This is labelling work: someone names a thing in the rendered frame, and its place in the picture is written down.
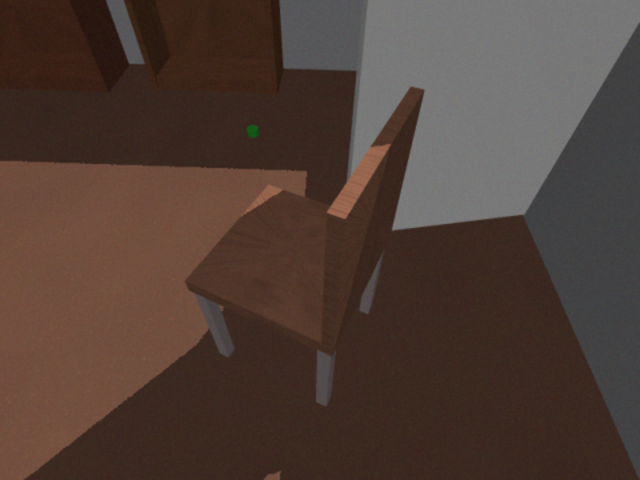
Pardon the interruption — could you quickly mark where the tin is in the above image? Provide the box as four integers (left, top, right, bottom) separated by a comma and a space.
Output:
247, 125, 259, 138

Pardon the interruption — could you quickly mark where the bookshelf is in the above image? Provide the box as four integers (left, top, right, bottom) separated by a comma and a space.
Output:
124, 0, 283, 95
0, 0, 129, 92

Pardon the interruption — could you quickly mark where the chair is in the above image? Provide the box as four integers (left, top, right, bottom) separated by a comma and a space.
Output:
185, 87, 425, 406

